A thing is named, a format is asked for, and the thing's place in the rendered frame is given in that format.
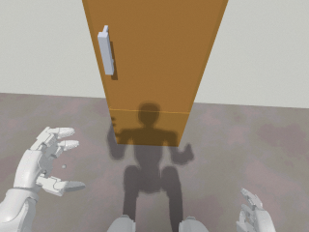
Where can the robot thigh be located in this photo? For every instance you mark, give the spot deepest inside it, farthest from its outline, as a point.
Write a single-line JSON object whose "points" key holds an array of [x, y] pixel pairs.
{"points": [[192, 225], [122, 224]]}

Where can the robot right hand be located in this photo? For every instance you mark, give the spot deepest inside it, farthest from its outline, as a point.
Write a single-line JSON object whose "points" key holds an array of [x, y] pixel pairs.
{"points": [[259, 219]]}

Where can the robot left forearm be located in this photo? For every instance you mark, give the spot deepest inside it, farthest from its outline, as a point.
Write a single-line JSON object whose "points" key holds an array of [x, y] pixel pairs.
{"points": [[18, 210]]}

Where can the robot left thigh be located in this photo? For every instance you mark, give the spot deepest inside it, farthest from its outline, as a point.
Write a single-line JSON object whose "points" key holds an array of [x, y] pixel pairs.
{"points": [[122, 224]]}

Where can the robot right thigh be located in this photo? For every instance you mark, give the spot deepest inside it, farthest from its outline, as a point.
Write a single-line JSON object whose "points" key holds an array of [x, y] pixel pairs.
{"points": [[192, 225]]}

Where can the robot left hand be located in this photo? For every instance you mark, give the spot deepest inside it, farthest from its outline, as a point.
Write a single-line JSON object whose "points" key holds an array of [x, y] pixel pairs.
{"points": [[34, 161]]}

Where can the cupboard door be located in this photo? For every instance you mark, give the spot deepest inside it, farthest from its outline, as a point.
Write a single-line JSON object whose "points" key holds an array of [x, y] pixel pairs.
{"points": [[158, 49]]}

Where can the handle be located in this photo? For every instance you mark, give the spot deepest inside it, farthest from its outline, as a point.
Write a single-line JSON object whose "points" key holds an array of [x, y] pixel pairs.
{"points": [[105, 51]]}

